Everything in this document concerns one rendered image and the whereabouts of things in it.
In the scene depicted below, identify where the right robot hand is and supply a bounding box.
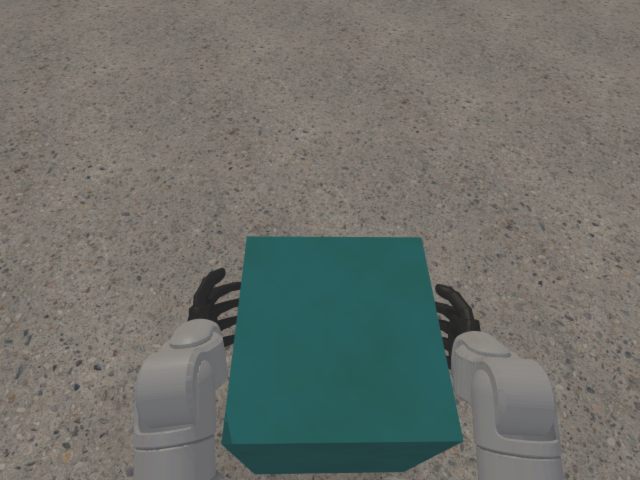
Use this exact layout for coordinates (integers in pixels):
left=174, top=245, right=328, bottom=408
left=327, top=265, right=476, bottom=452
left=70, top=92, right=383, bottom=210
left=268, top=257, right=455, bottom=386
left=435, top=284, right=481, bottom=370

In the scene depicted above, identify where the carton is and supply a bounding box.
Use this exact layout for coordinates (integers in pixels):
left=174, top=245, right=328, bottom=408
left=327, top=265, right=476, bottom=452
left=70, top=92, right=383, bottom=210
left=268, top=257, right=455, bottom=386
left=221, top=236, right=463, bottom=474

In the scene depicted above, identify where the right robot forearm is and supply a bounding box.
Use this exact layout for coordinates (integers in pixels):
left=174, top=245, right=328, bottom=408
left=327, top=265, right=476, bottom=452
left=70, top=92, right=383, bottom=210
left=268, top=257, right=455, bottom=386
left=451, top=331, right=564, bottom=480

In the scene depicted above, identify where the left robot hand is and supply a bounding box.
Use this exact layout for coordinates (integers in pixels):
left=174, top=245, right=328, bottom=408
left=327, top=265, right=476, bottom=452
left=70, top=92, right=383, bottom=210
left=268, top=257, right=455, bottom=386
left=187, top=268, right=241, bottom=347

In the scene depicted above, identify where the left robot forearm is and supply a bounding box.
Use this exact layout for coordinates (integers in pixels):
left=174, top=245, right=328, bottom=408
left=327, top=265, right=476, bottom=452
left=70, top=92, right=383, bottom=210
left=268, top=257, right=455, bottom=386
left=133, top=319, right=228, bottom=480

